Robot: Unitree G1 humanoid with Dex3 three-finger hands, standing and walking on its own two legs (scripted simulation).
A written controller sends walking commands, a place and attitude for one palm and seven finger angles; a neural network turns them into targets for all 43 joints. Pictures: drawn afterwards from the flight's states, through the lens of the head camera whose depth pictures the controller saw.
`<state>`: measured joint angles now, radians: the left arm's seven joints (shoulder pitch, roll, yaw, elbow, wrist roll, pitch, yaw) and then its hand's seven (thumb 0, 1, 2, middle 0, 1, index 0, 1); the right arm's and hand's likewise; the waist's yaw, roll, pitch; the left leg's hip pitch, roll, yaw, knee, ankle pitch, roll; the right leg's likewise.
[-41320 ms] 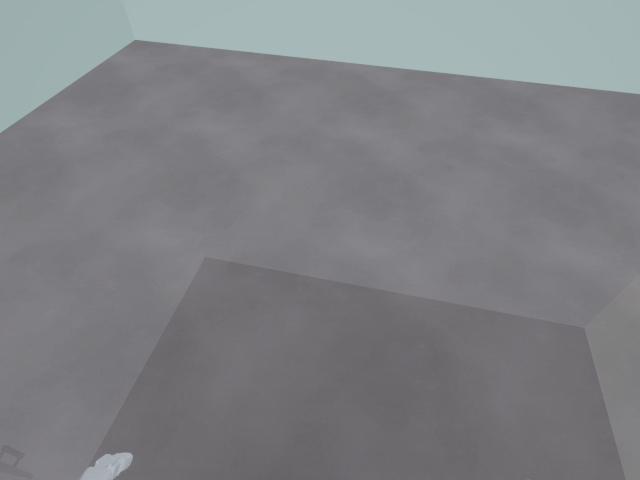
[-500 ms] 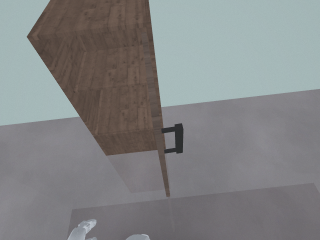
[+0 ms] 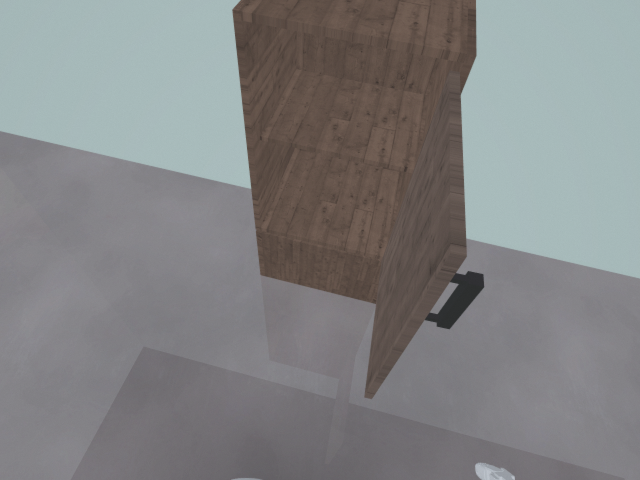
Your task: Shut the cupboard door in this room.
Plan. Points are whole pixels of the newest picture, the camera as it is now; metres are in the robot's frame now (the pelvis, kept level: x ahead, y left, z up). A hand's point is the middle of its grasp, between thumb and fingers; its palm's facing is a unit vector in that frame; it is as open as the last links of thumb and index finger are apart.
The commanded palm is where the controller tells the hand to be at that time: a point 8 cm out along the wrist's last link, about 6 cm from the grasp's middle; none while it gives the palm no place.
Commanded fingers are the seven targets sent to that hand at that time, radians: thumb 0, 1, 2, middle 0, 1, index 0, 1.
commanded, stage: stand and wait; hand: left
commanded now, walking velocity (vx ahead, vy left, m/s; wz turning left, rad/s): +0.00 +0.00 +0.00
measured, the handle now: (444, 299) +0.39 -0.15 -0.04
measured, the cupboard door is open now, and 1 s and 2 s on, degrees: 92 92 92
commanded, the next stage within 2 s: turn or walk to find it in 1.64 s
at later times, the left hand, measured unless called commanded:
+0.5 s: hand out of the picture +0.05 +0.16 -0.15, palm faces +0.03 -0.97 -0.24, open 7.3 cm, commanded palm none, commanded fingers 0.00 0.90 0.90 -0.20 -0.30 -0.20 -0.30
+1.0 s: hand out of the picture +0.02 +0.13 -0.16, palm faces +0.06 -0.98 -0.20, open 7.3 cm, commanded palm none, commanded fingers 0.00 0.90 0.90 -0.20 -0.30 -0.20 -0.30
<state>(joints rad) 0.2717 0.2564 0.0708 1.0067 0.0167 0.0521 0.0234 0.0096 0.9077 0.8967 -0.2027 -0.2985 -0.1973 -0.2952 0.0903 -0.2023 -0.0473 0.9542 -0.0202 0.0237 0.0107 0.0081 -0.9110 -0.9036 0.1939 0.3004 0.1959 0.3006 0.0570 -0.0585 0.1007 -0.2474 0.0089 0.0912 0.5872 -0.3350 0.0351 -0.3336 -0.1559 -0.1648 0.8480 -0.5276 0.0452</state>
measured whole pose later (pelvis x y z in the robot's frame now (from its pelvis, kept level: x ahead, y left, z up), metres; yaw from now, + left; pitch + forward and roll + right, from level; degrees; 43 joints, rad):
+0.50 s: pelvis +0.02 -0.02 +0.01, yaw +1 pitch +0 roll +1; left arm 0.24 0.15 0.01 1.08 0.01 -0.01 0.03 0.01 0.93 0.90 -0.20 -0.30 -0.20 -0.30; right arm 0.26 -0.18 -0.04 1.11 -0.02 0.03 -0.02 0.00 -0.92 -0.90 0.20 0.30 0.20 0.30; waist -0.01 0.05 0.03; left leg -0.16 0.01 0.06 0.47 -0.29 -0.01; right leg -0.21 -0.04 -0.10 0.51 -0.30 -0.02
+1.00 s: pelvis +0.03 -0.03 +0.01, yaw +1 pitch -1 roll +0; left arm 0.29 0.13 0.00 1.13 0.00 -0.01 0.04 0.01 0.93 0.90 -0.20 -0.30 -0.20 -0.30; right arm 0.28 -0.13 -0.01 1.17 -0.02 0.00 -0.04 0.02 -0.92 -0.90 0.20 0.30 0.20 0.30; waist 0.01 0.02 0.03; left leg -0.09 0.04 0.06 0.38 -0.27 -0.03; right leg -0.12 0.00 -0.11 0.41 -0.27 -0.04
